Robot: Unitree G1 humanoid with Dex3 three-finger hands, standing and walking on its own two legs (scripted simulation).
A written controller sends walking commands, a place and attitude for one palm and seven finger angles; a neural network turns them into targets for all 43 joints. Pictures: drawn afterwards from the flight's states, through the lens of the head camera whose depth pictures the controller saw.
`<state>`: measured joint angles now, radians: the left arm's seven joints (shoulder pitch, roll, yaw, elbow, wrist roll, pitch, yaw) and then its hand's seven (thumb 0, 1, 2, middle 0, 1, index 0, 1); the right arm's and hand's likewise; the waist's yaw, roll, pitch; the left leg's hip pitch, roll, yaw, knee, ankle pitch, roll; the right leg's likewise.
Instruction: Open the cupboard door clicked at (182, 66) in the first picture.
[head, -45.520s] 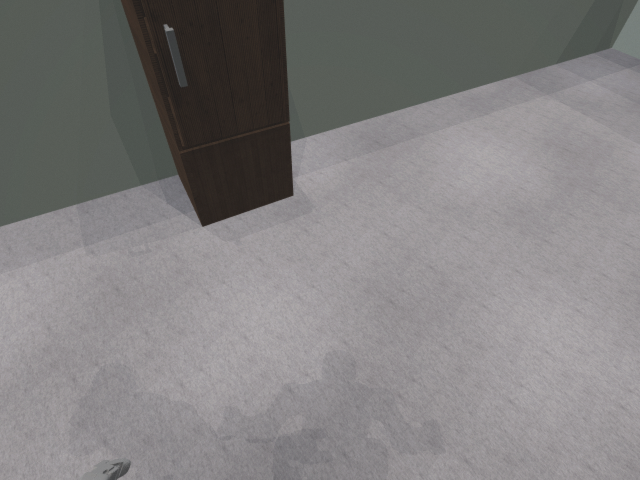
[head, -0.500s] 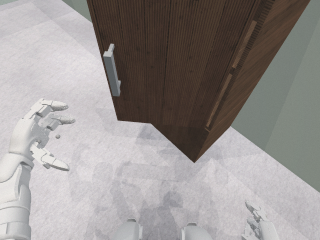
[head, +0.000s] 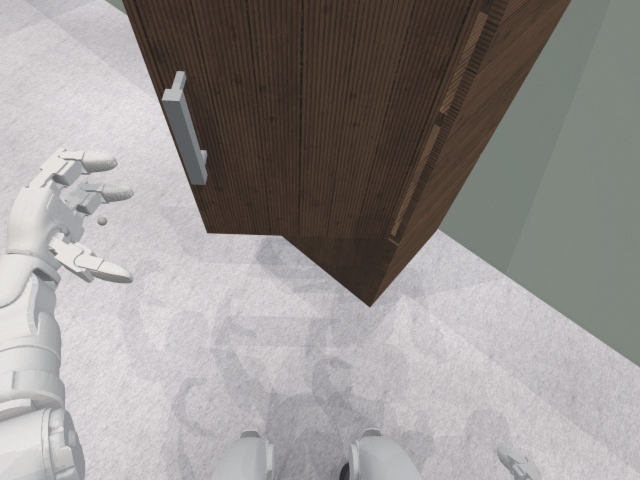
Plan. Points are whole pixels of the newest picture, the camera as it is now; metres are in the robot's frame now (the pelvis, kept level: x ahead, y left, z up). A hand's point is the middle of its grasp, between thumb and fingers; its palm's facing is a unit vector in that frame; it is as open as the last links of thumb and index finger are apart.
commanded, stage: move the hooked fingers beside the handle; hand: left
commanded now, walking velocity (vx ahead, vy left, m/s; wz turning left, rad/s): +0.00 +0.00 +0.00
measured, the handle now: (190, 132) +0.57 +0.19 +0.05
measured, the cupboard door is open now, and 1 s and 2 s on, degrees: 41 41 41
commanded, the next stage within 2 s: slide the fingers in behind the handle in 1.62 s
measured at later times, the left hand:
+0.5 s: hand (123, 173) +0.48 +0.26 +0.06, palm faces -0.03 -1.00 +0.00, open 14.0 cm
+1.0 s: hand (144, 142) +0.54 +0.25 +0.05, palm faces -0.04 -1.00 -0.01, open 14.0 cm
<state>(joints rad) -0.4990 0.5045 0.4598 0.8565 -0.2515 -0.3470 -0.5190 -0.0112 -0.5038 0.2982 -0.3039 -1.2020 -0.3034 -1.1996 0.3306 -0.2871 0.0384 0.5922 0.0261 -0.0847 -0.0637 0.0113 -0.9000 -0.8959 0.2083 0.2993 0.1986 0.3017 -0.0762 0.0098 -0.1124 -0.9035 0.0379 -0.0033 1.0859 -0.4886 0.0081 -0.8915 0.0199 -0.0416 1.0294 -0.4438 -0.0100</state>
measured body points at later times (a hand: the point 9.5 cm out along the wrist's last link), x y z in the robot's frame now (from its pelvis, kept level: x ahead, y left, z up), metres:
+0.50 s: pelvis -0.01 +0.01 -0.02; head +0.13 +0.04 +0.41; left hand +0.47 +0.31 +0.07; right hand +0.04 -0.27 -0.12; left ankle +0.02 +0.11 -0.66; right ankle +0.03 -0.12 -0.66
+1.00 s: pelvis +0.00 +0.02 -0.02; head +0.17 +0.05 +0.40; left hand +0.54 +0.30 +0.06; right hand -0.02 -0.25 -0.11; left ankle +0.02 +0.11 -0.66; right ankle +0.03 -0.12 -0.66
